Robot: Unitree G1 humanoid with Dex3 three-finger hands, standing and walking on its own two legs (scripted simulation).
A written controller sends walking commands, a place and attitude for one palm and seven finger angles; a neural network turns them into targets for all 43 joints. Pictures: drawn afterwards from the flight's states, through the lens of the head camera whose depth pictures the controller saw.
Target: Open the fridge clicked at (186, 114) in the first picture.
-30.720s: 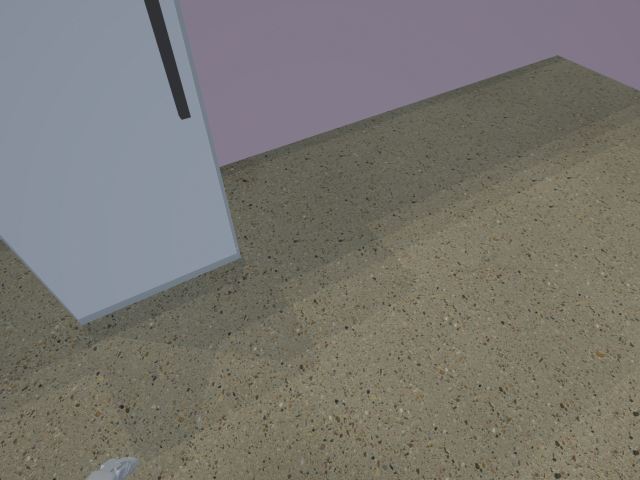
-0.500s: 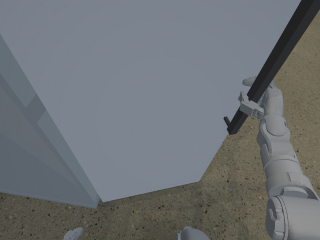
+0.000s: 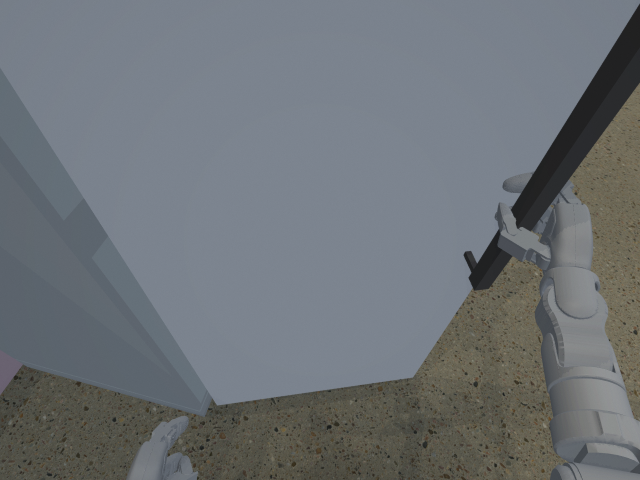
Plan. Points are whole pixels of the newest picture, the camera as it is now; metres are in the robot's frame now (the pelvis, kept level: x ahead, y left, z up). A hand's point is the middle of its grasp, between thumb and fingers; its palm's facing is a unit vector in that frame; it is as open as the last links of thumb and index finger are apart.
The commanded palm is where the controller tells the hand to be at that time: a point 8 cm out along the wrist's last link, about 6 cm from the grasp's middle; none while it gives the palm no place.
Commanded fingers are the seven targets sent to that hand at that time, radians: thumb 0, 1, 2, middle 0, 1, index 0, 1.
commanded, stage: stop walking and hold the door back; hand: right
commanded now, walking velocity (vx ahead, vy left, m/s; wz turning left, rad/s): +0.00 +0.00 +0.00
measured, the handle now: (545, 155) +0.44 -0.21 +0.20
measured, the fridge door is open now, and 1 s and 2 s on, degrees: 68 69 69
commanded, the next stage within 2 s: loosen the grip on the handle in 0.14 s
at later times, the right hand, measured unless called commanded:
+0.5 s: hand (522, 241) +0.38 -0.20 +0.11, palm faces +0.18 +0.96 -0.19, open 9.1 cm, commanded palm +0.36 -0.24 +0.12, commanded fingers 0.00 0.55 -0.20 0.40 1.33 0.40 1.33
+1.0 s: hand (528, 244) +0.40 -0.22 +0.09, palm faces +0.20 +0.96 -0.19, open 14.5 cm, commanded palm +0.36 -0.27 +0.11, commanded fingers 0.00 0.55 -0.20 0.25 1.15 0.25 1.15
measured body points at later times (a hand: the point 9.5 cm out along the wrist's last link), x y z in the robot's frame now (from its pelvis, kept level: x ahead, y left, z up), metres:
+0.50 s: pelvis -0.03 +0.01 -0.01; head -0.02 +0.00 +0.44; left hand +0.09 +0.28 -0.10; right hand +0.37 -0.25 +0.12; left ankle -0.01 +0.12 -0.73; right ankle +0.04 -0.11 -0.73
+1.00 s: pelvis -0.01 +0.01 -0.01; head +0.02 +0.01 +0.43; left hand +0.09 +0.28 -0.12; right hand +0.38 -0.27 +0.11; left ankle -0.01 +0.12 -0.73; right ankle +0.04 -0.10 -0.73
